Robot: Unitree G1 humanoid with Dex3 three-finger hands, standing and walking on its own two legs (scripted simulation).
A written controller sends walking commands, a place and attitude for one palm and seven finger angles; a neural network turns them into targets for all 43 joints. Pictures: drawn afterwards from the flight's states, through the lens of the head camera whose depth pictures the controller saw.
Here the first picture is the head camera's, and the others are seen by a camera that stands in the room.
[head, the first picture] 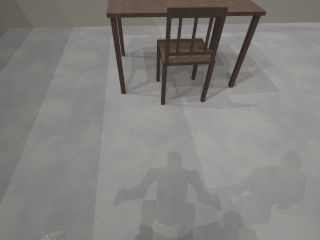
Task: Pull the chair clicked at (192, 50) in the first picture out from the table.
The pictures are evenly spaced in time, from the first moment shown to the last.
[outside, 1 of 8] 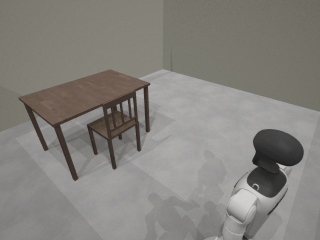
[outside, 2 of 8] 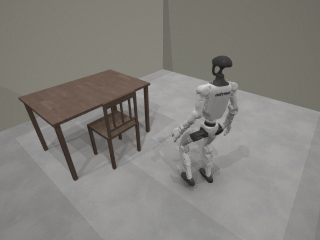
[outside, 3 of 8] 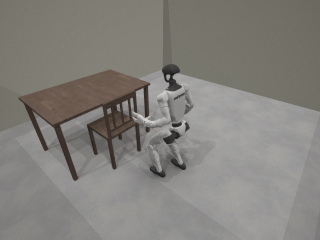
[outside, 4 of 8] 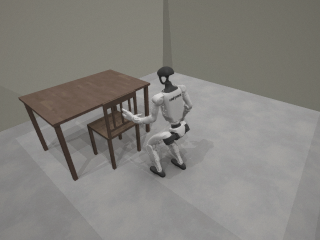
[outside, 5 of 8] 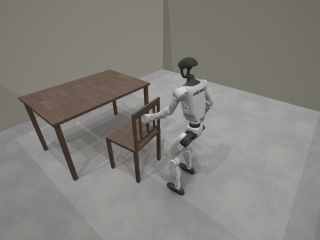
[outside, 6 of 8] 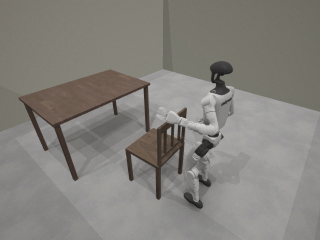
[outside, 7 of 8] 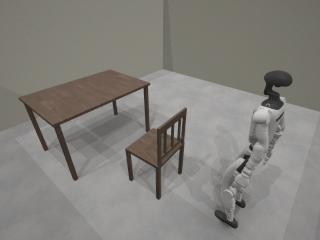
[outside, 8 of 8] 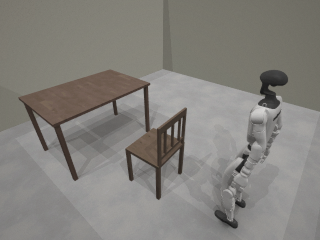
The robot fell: no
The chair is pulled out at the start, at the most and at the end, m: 0.00 0.62 0.62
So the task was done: yes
